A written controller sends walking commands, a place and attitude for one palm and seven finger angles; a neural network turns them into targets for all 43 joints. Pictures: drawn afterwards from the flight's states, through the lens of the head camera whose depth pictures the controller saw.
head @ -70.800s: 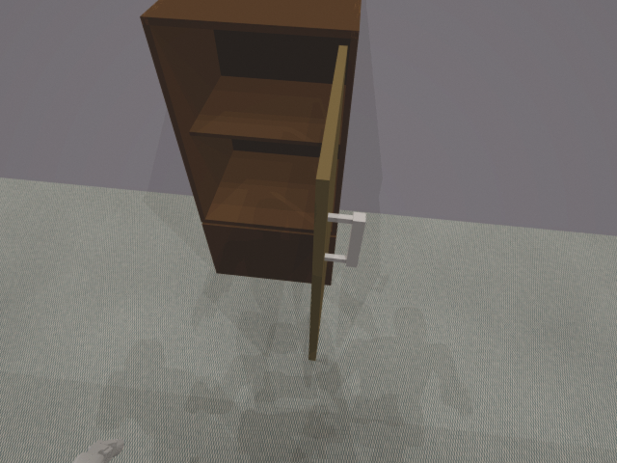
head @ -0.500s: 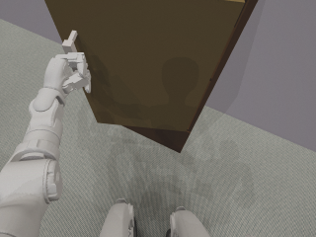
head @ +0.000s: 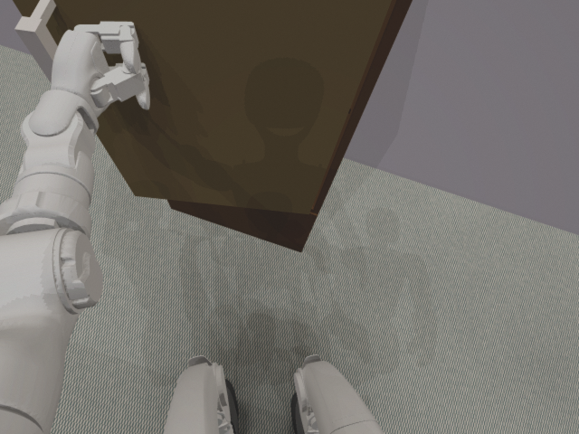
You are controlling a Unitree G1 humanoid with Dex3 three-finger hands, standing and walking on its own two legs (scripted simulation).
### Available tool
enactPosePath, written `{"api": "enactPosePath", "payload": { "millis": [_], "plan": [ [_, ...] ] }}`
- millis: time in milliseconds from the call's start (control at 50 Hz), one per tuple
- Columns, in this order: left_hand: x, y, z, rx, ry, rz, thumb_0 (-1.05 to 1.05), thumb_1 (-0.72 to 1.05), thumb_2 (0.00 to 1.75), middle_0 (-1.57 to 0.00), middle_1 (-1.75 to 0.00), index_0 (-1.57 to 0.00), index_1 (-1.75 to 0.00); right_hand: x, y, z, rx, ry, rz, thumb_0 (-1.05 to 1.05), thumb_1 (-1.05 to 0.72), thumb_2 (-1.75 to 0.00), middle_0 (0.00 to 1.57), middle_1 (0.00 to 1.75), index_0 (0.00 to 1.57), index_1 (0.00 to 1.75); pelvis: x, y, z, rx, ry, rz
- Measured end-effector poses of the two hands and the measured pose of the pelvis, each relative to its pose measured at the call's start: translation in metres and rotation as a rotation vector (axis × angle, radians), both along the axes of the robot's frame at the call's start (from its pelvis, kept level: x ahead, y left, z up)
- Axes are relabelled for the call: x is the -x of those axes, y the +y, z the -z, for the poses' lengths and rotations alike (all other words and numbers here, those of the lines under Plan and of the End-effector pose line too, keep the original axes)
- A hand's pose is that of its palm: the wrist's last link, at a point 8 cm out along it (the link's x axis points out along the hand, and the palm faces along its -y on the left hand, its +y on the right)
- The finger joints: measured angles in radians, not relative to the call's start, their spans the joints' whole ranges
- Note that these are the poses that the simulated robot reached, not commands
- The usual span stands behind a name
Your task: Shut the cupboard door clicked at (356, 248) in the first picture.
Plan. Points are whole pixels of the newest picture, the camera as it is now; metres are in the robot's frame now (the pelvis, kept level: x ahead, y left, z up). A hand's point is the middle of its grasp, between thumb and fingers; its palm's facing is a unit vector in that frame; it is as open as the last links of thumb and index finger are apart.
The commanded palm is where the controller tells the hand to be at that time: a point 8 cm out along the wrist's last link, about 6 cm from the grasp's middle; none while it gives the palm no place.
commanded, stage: push the door shut along its arc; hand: left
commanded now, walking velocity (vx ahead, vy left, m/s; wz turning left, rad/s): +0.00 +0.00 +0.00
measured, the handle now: (63, 58) +0.59 +0.21 +0.10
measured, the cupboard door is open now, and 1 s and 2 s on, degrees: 14 4 4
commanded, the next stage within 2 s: pull the fist back off the door in 0.54 s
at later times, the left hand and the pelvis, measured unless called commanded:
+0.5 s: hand (148, 68) +0.56 +0.11 +0.10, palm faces -0.32 -0.95 -0.02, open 3.4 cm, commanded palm +0.59 +0.12 +0.10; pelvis +0.00 -0.02 -0.01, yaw +1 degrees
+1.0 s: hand (185, 59) +0.59 +0.07 +0.09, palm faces +0.11 -0.99 -0.06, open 3.1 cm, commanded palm +0.56 +0.11 +0.10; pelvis +0.00 -0.02 +0.00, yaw +0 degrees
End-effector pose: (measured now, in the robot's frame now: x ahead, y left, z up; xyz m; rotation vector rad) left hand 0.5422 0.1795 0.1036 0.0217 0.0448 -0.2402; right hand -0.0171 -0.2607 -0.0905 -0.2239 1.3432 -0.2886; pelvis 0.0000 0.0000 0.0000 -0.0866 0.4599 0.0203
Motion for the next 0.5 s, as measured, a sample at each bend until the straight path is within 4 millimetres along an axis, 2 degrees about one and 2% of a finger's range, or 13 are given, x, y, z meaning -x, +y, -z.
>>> {"api": "enactPosePath", "payload": {
  "millis": [180, 500],
  "plan": [
    [-0.009, 0.000, 0.000, -0.029, 0.016, 0.030, 0.00, 0.88, 0.90, -1.29, -1.50, -1.30, -1.50, 0.010, -0.004, 0.003, -0.018, 0.060, 0.026, 0.00, -0.90, -0.90, 0.20, 0.30, 0.20, 0.30, -0.007, -0.008, 0.001, -0.007, 0.013, 0.006],
    [-0.018, -0.010, -0.004, -0.019, 0.037, 0.082, 0.04, 0.96, 0.98, -1.29, -1.50, -1.30, -1.50, -0.020, -0.033, 0.006, 0.065, 0.002, -0.054, 0.00, -0.90, -0.90, 0.20, 0.30, 0.20, 0.30, -0.002, -0.019, 0.010, 0.007, 0.026, -0.020]
  ]
}}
